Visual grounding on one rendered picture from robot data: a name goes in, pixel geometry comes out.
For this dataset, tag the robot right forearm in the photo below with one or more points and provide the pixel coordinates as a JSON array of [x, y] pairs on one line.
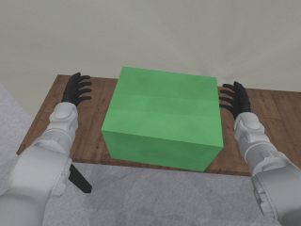
[[255, 147]]

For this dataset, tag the left robot hand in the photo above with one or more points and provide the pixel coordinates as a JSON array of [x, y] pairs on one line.
[[71, 93]]

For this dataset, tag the table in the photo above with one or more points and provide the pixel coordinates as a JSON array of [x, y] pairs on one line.
[[279, 111]]

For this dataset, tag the robot left upper arm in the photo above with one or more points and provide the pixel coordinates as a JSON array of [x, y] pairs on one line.
[[41, 175]]

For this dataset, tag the robot left forearm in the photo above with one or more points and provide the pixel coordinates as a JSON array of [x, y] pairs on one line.
[[59, 135]]

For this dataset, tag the carton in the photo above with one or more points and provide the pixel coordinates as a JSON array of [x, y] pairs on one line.
[[165, 119]]

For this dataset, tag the robot right upper arm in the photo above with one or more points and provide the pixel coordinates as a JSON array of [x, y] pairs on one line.
[[278, 194]]

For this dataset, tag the right robot hand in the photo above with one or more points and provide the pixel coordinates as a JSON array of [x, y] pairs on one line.
[[240, 102]]

